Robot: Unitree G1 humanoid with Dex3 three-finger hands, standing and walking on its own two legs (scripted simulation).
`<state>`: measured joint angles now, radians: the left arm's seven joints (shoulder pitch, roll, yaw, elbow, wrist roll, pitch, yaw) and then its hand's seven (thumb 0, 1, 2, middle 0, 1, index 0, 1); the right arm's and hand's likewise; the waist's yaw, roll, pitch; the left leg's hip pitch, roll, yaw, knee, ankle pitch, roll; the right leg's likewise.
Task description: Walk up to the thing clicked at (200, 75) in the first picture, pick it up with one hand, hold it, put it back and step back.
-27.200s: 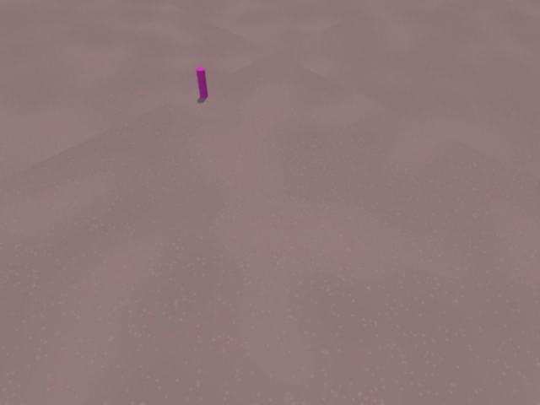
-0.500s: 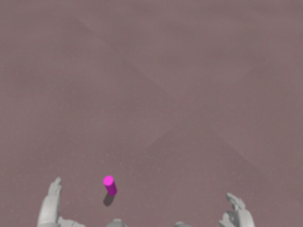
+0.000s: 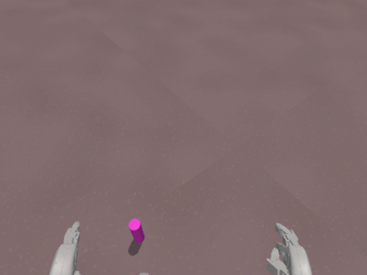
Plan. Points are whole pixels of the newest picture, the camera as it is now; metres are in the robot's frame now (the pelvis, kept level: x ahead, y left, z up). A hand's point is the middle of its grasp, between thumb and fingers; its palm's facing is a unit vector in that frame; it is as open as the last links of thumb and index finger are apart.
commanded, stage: home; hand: left
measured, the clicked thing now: (137, 231) +0.41 +0.19 -0.62
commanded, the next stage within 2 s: stand in 1.26 s
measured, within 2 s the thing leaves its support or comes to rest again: neither
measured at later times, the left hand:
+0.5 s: hand (99, 272) +0.16 +0.17 -0.06, palm faces +0.09 -0.96 -0.28, open 17.6 cm
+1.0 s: hand (96, 266) +0.17 +0.18 -0.06, palm faces +0.09 -0.96 -0.27, open 17.6 cm
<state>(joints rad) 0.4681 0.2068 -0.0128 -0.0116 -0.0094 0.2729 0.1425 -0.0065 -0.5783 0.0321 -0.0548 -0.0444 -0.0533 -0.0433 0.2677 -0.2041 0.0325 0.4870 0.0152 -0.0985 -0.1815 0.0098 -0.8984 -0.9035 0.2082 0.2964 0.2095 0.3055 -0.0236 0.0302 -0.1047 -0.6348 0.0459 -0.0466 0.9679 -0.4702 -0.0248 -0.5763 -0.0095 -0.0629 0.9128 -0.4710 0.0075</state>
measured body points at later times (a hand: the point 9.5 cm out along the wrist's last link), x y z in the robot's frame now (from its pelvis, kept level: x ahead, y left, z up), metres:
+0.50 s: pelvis -0.01 -0.01 +0.00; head +0.01 -0.01 +0.45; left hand +0.15 +0.22 -0.04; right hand +0.15 -0.25 -0.07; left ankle +0.01 +0.13 -0.69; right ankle -0.01 -0.13 -0.69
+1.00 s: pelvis +0.00 +0.00 +0.00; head +0.02 +0.00 +0.45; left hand +0.16 +0.23 -0.04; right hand +0.16 -0.24 -0.07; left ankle +0.01 +0.13 -0.69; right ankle -0.01 -0.13 -0.69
